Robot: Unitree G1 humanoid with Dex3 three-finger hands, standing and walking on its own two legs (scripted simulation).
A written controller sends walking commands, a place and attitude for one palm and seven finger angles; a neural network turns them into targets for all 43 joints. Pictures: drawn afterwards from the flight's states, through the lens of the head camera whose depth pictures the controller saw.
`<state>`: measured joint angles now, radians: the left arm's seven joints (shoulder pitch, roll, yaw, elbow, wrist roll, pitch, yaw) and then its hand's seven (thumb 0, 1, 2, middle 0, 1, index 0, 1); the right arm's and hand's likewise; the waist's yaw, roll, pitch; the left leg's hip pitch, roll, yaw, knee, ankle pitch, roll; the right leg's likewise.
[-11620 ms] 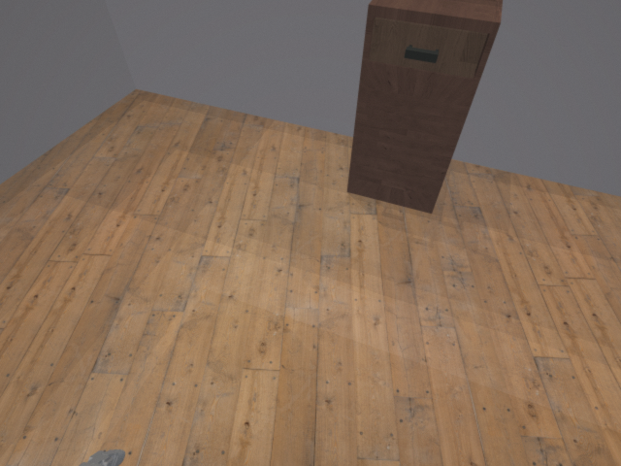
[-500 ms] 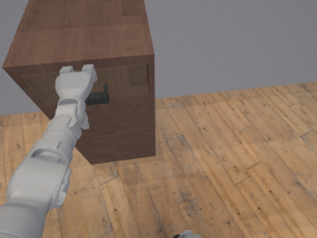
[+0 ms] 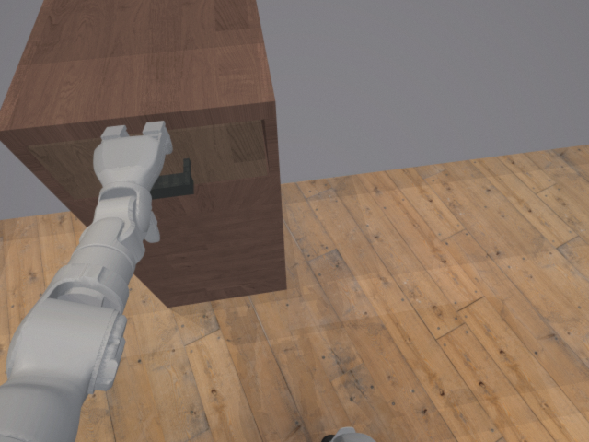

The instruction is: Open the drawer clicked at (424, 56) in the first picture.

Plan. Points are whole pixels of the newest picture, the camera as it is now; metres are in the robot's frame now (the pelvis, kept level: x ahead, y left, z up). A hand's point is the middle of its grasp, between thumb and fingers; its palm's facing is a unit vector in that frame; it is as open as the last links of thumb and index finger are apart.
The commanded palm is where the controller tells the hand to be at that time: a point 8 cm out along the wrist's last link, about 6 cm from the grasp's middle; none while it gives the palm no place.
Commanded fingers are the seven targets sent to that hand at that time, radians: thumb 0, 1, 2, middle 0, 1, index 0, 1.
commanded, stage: move the hooked fingers above the handle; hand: left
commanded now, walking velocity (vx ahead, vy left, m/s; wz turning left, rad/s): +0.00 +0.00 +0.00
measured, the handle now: (160, 176) +0.54 +0.20 -0.03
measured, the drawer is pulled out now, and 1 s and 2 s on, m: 0.00 0.00 0.00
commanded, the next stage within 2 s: lower the fingers behind the handle in 0.20 s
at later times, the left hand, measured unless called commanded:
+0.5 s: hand (144, 186) +0.49 +0.21 +0.01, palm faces -0.05 -0.01 -1.00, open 13.8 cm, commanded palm +0.48 +0.20 +0.07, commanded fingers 0.00 -0.50 0.30 -0.30 -1.20 -0.30 -1.20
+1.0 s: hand (148, 197) +0.49 +0.21 -0.01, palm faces -0.06 -0.02 -1.00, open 13.8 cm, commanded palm +0.48 +0.21 +0.04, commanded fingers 0.00 -0.50 0.30 -0.30 -1.20 -0.30 -1.20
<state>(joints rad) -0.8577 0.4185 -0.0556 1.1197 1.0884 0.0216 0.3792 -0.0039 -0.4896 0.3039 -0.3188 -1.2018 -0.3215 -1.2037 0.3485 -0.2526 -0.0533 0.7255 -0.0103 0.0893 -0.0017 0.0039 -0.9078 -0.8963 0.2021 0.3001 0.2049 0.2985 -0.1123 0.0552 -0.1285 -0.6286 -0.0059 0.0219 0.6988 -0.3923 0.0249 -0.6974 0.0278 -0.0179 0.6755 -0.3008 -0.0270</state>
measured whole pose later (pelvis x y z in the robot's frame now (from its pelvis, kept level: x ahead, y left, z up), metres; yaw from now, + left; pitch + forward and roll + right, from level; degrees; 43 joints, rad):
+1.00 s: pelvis -0.01 +0.01 -0.02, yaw -1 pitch +23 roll -1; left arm -0.90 0.45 -0.04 1.19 1.10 0.00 0.41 0.00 -0.49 0.30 -0.31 -1.22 -0.32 -1.21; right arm 0.37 -0.26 -0.05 0.73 -0.03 0.06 0.01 0.00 -0.91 -0.90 0.20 0.30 0.21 0.30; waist -0.14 0.05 -0.16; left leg -0.81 -0.01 0.03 0.85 -0.45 0.04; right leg -0.86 0.03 -0.02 0.79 -0.34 -0.01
